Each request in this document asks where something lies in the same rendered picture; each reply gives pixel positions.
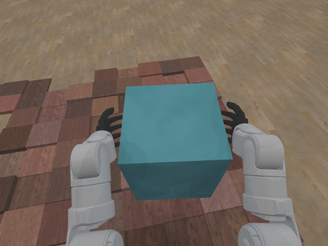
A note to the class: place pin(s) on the right robot forearm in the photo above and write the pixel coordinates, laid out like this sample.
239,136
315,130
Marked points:
265,189

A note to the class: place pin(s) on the left robot forearm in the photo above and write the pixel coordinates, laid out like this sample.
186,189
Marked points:
90,178

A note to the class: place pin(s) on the robot right hand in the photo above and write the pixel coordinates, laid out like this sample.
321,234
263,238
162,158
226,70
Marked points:
238,118

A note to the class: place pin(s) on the robot right upper arm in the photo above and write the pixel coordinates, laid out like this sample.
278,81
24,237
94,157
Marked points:
267,234

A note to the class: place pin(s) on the robot left upper arm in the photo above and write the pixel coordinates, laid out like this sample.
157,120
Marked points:
97,238

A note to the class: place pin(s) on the robot left hand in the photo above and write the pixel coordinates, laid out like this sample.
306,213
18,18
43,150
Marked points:
104,124

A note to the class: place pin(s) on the carton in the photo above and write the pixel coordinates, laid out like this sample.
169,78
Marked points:
173,141

